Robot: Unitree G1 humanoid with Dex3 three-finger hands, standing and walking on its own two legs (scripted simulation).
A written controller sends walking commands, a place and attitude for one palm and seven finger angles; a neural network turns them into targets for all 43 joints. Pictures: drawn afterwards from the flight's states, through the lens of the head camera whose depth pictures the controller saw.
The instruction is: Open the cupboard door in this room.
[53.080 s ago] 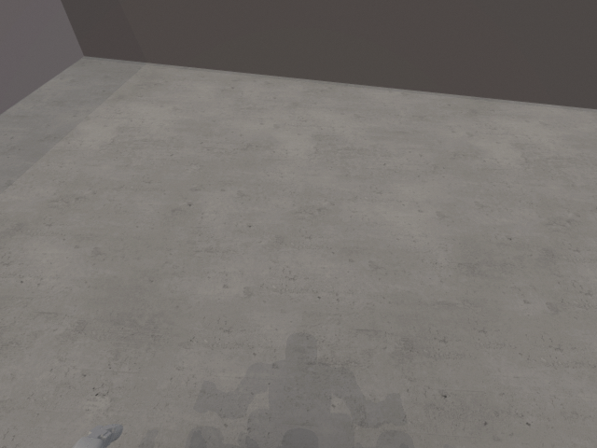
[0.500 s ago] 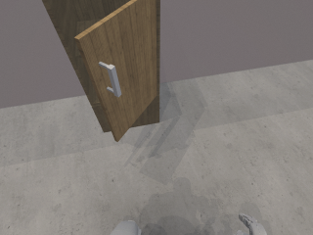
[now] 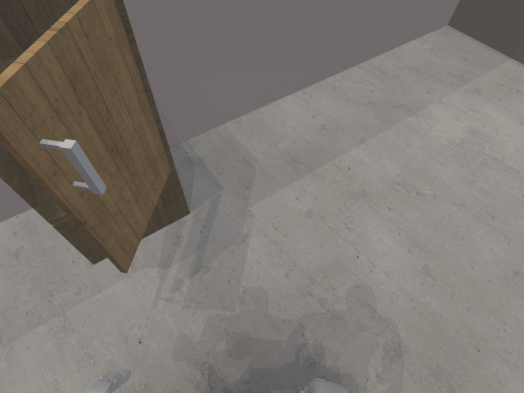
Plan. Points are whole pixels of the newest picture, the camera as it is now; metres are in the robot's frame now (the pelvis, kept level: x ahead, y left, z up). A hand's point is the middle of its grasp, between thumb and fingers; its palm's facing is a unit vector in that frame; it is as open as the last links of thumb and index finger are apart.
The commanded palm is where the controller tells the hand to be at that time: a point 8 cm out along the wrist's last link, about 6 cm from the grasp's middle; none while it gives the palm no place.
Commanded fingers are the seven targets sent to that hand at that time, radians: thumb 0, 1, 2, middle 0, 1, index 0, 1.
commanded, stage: walk to a spot facing it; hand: left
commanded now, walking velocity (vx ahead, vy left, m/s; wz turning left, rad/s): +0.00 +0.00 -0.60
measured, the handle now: (75, 167) +0.47 +0.37 +0.01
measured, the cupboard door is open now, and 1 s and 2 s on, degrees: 46 46 46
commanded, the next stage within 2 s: none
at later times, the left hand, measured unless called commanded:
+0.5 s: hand (159, 378) +0.15 +0.19 -0.18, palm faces -0.24 -0.95 -0.17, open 7.4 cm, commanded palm none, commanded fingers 0.00 0.90 0.90 -0.20 -0.30 -0.20 -0.30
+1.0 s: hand (287, 254) +0.39 -0.04 -0.17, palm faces -0.60 -0.78 -0.20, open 7.4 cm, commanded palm none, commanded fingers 0.00 0.90 0.90 -0.20 -0.30 -0.20 -0.30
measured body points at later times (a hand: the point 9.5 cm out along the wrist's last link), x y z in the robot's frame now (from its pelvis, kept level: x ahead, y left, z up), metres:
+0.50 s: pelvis +0.04 +0.02 +0.00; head +0.08 +0.03 +0.44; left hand +0.17 +0.24 -0.16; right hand +0.05 -0.25 -0.13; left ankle +0.06 +0.12 -0.74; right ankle -0.01 -0.11 -0.70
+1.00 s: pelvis +0.16 -0.10 -0.02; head +0.20 -0.14 +0.42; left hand +0.42 +0.00 -0.15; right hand -0.05 -0.23 -0.17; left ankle +0.11 +0.10 -0.64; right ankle +0.17 -0.18 -0.74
